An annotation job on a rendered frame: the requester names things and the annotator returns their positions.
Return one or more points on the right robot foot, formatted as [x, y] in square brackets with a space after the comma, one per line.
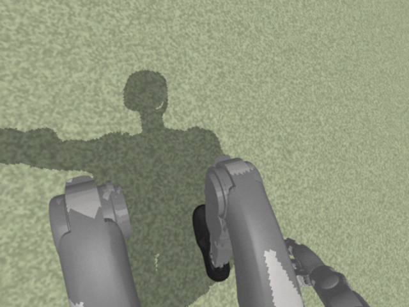
[203, 241]

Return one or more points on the right robot arm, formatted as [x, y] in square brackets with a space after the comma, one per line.
[333, 288]

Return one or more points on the right robot hand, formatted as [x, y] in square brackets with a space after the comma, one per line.
[304, 263]

